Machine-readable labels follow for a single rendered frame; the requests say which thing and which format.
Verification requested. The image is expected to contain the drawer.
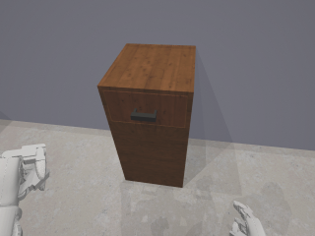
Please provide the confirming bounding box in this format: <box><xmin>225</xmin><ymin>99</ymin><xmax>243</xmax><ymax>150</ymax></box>
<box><xmin>104</xmin><ymin>89</ymin><xmax>187</xmax><ymax>127</ymax></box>

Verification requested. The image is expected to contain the left robot forearm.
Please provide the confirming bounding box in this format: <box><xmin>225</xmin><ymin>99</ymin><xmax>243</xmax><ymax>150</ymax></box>
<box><xmin>0</xmin><ymin>206</ymin><xmax>23</xmax><ymax>236</ymax></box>

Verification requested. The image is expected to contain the cabinet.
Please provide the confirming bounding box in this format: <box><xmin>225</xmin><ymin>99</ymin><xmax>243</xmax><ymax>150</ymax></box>
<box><xmin>97</xmin><ymin>43</ymin><xmax>196</xmax><ymax>188</ymax></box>

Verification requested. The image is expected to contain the right robot hand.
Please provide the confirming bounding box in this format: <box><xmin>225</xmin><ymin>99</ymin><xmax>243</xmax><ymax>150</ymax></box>
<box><xmin>229</xmin><ymin>201</ymin><xmax>267</xmax><ymax>236</ymax></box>

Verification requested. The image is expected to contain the left robot hand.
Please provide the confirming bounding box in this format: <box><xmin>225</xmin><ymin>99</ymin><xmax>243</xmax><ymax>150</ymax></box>
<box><xmin>0</xmin><ymin>144</ymin><xmax>50</xmax><ymax>207</ymax></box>

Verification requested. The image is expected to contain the handle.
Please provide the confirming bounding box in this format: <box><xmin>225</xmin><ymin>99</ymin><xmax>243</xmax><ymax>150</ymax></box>
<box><xmin>130</xmin><ymin>108</ymin><xmax>158</xmax><ymax>122</ymax></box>

